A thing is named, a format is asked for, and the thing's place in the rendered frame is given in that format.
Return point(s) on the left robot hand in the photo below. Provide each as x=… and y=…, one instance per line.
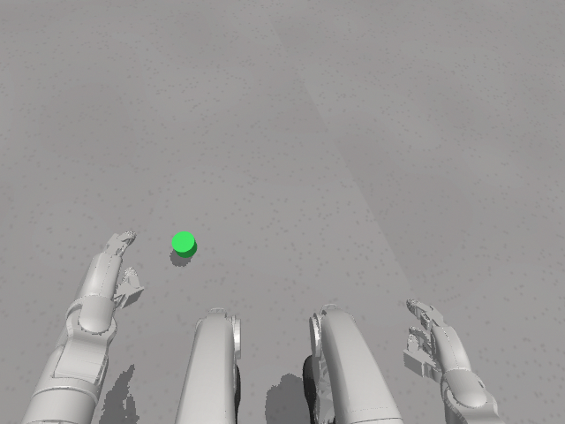
x=100, y=278

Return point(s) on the right robot arm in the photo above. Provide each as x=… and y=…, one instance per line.
x=466, y=400

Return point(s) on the left robot arm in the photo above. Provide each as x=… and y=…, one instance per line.
x=71, y=382

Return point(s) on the tin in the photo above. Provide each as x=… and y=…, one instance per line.
x=184, y=244

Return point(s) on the right robot foot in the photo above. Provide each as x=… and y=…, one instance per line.
x=310, y=389

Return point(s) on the right robot hand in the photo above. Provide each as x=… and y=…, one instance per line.
x=443, y=351

